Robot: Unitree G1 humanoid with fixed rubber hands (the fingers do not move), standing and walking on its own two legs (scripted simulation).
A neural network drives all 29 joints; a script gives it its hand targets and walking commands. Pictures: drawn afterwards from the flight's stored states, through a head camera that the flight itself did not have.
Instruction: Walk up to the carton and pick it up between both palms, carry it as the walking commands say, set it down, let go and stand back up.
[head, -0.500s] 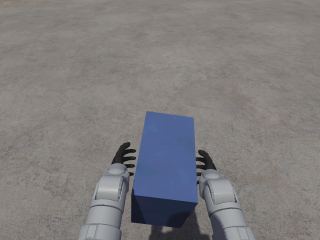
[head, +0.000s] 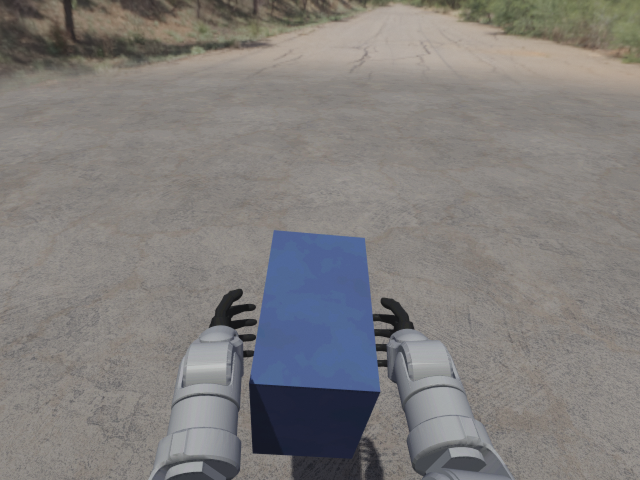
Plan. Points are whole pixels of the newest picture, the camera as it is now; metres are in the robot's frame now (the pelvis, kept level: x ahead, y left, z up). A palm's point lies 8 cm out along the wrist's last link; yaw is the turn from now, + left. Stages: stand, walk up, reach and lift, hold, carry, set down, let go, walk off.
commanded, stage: hold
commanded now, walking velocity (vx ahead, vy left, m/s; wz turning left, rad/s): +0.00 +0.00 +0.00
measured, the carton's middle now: (311, 340) +0.38 +0.05 +0.01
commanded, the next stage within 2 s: set down in 0.50 s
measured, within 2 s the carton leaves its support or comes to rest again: neither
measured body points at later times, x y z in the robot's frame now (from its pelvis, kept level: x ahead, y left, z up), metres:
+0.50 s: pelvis +0.00 +0.01 +0.00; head -0.08 +0.01 +0.44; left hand +0.32 +0.15 +0.08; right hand +0.33 -0.09 +0.07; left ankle +0.06 +0.11 -0.73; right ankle +0.04 -0.10 -0.73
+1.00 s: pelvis +0.00 -0.01 -0.01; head +0.01 -0.01 +0.44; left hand +0.32 +0.14 -0.01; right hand +0.34 -0.10 -0.01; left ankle +0.06 +0.11 -0.73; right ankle +0.04 -0.10 -0.73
